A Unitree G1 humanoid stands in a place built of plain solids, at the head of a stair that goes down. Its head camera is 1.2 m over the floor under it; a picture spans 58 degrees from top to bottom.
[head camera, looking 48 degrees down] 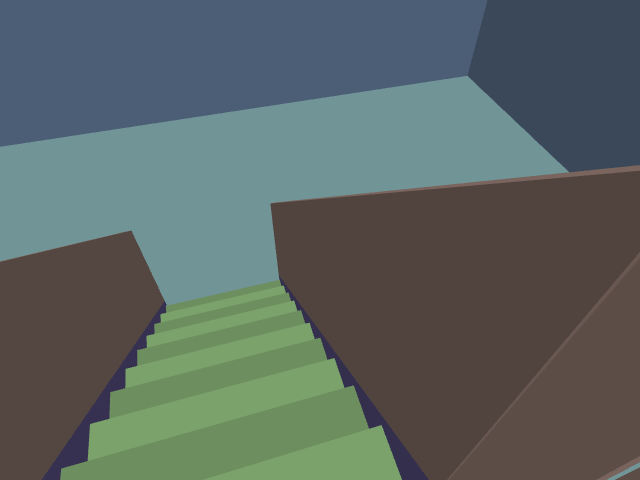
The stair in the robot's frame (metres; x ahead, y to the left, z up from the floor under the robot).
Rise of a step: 0.21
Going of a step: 0.23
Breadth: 1.06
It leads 16 degrees to the left of straight ahead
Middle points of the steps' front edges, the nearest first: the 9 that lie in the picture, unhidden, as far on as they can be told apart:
0.56 0.38 -0.42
0.78 0.44 -0.64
1.00 0.51 -0.85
1.22 0.57 -1.06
1.45 0.63 -1.27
1.67 0.70 -1.48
1.89 0.76 -1.70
2.11 0.83 -1.91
2.34 0.89 -2.12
